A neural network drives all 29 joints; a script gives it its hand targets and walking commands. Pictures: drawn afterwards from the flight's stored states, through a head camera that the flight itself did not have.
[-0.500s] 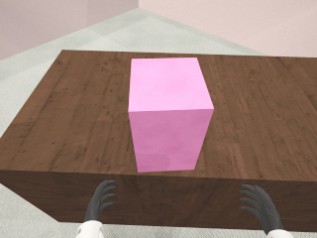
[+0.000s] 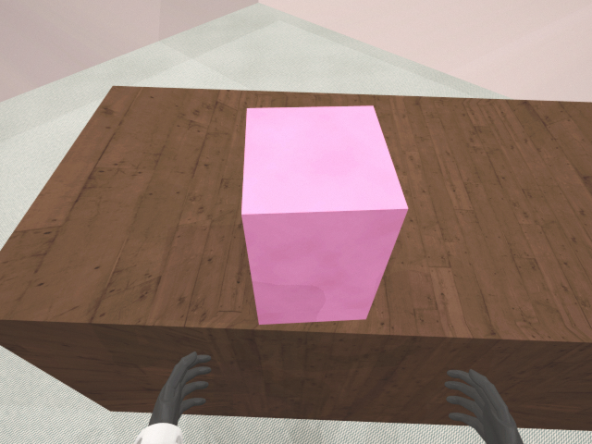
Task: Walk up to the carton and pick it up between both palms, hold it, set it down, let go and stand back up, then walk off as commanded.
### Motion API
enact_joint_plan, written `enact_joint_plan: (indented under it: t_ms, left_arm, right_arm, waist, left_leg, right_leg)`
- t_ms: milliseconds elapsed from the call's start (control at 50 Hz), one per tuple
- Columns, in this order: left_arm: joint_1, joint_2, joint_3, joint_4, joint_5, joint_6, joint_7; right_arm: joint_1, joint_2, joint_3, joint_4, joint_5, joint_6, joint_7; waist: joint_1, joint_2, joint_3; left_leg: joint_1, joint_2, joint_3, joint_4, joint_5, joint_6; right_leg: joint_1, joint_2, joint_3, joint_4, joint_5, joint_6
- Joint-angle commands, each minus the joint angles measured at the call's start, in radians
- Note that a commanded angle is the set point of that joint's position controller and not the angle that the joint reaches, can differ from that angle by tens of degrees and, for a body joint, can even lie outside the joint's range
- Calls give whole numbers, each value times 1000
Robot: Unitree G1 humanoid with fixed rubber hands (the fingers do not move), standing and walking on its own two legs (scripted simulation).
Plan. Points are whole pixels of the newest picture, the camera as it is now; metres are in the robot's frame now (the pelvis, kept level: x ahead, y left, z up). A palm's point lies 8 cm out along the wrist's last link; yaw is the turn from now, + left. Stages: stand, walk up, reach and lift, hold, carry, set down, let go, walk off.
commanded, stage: let go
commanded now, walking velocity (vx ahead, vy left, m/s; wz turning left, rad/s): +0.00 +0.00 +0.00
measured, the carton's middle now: (311, 223) +0.42 +0.04 +0.04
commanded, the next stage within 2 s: stand in 0.32 s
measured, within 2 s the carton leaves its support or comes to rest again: neither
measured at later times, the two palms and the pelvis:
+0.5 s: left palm (145, 441) +0.13 +0.24 -0.10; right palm out of the picture +0.14 -0.24 -0.09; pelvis +0.01 +0.00 -0.01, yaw +0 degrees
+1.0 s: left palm out of the picture +0.12 +0.26 -0.10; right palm out of the picture +0.14 -0.26 -0.10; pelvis +0.02 +0.00 -0.01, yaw +0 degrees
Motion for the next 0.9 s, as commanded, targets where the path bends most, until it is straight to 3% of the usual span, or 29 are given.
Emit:
enact_joint_plan:
  t_ms: [0,180,300,320,340,400,460,520,640,660,880]
  left_arm:
    - [-64,143,71,-9,-67,-16,-26]
    - [-79,151,78,32,-43,-20,-36]
    - [-95,162,90,85,-40,-19,-54]
    - [-45,328,159,237,23,-85,-43]
    - [-46,312,149,242,14,-106,-40]
    - [-120,293,126,283,-2,-137,-51]
    - [-138,315,118,331,-7,-151,-66]
    - [-135,341,119,369,-9,-162,-75]
    - [-100,374,120,424,-17,-180,-74]
    - [-107,379,119,431,-16,-179,-73]
    - [-93,383,120,438,-23,-188,-68]
  right_arm:
    - [-64,-77,-36,-21,-42,-62,-29]
    - [-83,-78,-42,58,-57,-96,-31]
    - [-108,-79,-34,98,-77,-108,-37]
    - [-32,-329,-99,181,-153,-11,-62]
    - [-47,-339,-109,159,-153,23,-66]
    - [-67,-297,-93,139,-140,68,-66]
    - [-69,-302,-91,137,-129,87,-56]
    - [-73,-305,-92,144,-123,98,-51]
    - [-74,-336,-94,145,-119,106,-45]
    - [-70,-331,-89,148,-119,108,-46]
    - [-77,-335,-85,149,-118,111,-47]
  waist:
    - [-43,40,-9]
    - [-47,69,-30]
    - [-45,54,-20]
    - [-8,44,-151]
    - [-25,33,-171]
    - [-50,43,-57]
    - [-47,68,2]
    - [-53,46,-7]
    - [-53,83,-64]
    - [-55,60,-64]
    - [-53,45,-64]
  left_leg:
    - [-109,-49,70,-70,132,0]
    - [-100,-49,68,-49,180,-11]
    - [-88,-50,68,-44,192,-8]
    - [-67,36,-8,80,374,13]
    - [-35,43,-4,104,368,22]
    - [-121,38,-19,71,118,40]
    - [-171,28,-33,65,-2,46]
    - [-140,35,-45,60,-1,49]
    - [-90,45,-46,77,138,52]
    - [-84,52,-42,73,146,51]
    - [-56,58,-51,57,147,54]
  right_leg:
    - [272,-27,40,-20,59,-16]
    - [275,-18,29,4,126,-15]
    - [266,-16,22,7,134,-11]
    - [179,-92,50,189,282,-34]
    - [141,-86,47,184,245,-32]
    - [24,-82,58,148,18,-19]
    - [-9,-85,84,124,-72,-35]
    - [-7,-90,93,134,-25,-44]
    - [51,-110,101,161,160,-57]
    - [55,-111,97,156,173,-55]
    - [59,-110,87,153,170,-56]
